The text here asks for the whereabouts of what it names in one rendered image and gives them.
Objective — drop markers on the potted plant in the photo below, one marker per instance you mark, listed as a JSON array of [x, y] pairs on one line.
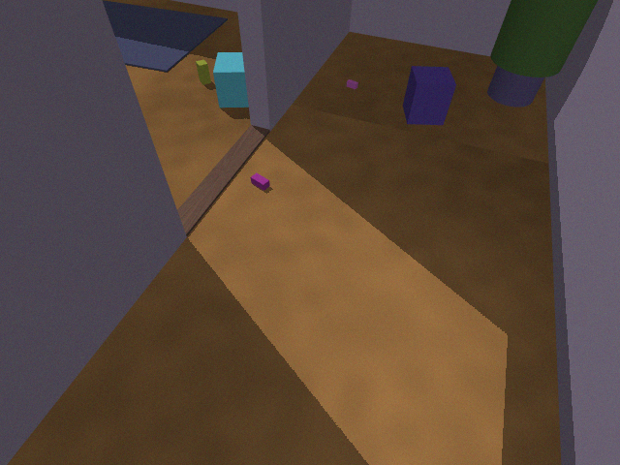
[[534, 42]]

